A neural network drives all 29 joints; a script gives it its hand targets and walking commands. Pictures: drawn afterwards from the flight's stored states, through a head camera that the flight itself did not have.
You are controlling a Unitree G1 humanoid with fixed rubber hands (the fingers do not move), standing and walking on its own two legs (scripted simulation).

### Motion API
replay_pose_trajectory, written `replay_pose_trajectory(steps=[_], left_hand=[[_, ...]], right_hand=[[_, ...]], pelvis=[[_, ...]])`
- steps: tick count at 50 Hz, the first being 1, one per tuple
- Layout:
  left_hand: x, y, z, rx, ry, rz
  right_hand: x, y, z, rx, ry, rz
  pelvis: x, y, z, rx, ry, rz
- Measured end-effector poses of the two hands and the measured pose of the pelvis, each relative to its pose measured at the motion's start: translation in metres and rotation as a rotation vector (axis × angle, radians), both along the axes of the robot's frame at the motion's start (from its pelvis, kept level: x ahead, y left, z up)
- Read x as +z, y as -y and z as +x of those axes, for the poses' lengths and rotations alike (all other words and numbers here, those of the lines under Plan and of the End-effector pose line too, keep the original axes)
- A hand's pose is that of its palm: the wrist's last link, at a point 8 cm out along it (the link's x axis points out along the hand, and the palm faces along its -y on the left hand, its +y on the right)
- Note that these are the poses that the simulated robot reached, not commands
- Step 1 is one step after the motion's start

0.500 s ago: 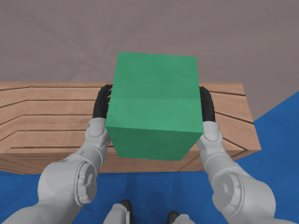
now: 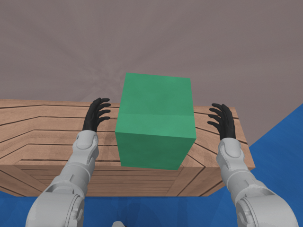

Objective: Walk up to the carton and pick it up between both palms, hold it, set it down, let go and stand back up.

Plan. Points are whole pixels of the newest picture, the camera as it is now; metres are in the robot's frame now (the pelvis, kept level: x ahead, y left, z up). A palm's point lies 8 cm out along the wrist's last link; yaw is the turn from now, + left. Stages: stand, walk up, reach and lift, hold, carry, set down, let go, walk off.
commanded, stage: set down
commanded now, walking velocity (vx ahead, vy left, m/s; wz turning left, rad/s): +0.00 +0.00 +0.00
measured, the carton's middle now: (153, 125) +0.45 +0.01 -0.06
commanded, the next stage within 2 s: none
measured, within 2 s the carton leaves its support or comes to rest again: neither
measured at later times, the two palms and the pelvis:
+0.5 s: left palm (92, 152) +0.34 +0.19 -0.05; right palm (219, 158) +0.33 -0.18 -0.03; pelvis -0.02 -0.02 -0.01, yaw +2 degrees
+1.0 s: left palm (79, 172) +0.28 +0.20 -0.04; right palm (226, 182) +0.27 -0.18 -0.02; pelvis +0.01 +0.00 +0.01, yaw +2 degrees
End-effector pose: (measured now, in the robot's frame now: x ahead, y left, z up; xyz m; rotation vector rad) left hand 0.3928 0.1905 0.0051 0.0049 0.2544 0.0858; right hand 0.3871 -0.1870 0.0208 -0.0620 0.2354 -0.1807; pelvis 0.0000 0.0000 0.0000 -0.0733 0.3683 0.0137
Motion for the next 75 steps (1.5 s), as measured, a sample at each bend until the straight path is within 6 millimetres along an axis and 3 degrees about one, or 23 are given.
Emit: replay_pose_trajectory(steps=[5, 10, 14, 21, 27, 38, 43, 50, 61, 75], left_hand=[[-0.013, 0.003, -0.008, 0.027, -0.041, -0.018], [-0.011, 0.013, 0.001, 0.032, 0.022, -0.047], [-0.015, 0.014, -0.001, 0.024, 0.034, -0.044], [-0.040, 0.008, -0.035, -0.001, -0.023, -0.004], [-0.053, 0.003, -0.063, 0.016, -0.054, -0.008], [-0.033, -0.005, -0.064, 0.001, 0.011, 0.002], [-0.029, -0.008, -0.082, -0.038, -0.001, 0.028], [-0.040, -0.013, -0.117, -0.014, -0.078, 0.012], [-0.030, -0.007, -0.123, -0.005, -0.039, -0.007], [-0.022, -0.008, -0.144, -0.031, -0.127, 0.065]], right_hand=[[0.000, 0.005, -0.006, -0.005, -0.044, 0.022], [0.001, -0.008, 0.001, 0.046, -0.022, 0.013], [-0.014, -0.019, -0.004, 0.062, -0.050, 0.012], [-0.043, -0.018, -0.038, 0.017, -0.060, 0.043], [-0.048, -0.008, -0.059, 0.007, -0.047, 0.031], [-0.033, -0.017, -0.058, 0.069, -0.018, 0.012], [-0.038, -0.019, -0.083, 0.050, -0.027, 0.031], [-0.045, -0.006, -0.122, 0.028, -0.076, 0.032], [-0.031, -0.003, -0.116, 0.127, -0.067, 0.007], [-0.039, 0.008, -0.152, 0.064, -0.119, 0.046]], pelvis=[[-0.008, 0.006, -0.014, 0.010, -0.005, 0.018], [-0.018, 0.013, -0.025, 0.005, -0.024, 0.030], [-0.022, 0.016, -0.027, 0.006, -0.020, 0.026], [-0.017, 0.018, -0.022, 0.026, -0.001, 0.001], [-0.012, 0.016, -0.020, 0.026, 0.006, 0.007], [-0.006, 0.010, -0.012, 0.012, 0.063, 0.027], [0.004, 0.006, -0.003, 0.021, 0.120, 0.019], [0.014, 0.003, 0.007, 0.019, 0.157, 0.026], [0.021, 0.009, 0.013, 0.011, 0.208, 0.044], [0.029, 0.019, 0.033, 0.002, 0.352, 0.067]])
